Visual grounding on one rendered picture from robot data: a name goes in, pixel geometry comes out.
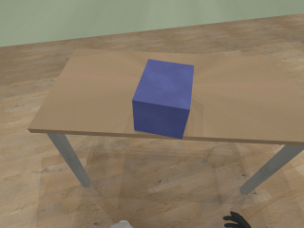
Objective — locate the table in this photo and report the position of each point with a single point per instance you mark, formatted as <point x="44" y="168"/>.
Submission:
<point x="234" y="99"/>

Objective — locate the robot right hand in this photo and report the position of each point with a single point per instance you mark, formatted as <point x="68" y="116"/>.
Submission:
<point x="236" y="217"/>

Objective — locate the carton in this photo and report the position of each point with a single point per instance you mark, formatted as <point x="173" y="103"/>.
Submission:
<point x="162" y="101"/>

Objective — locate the robot left shin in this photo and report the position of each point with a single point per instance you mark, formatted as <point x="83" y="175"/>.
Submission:
<point x="124" y="221"/>

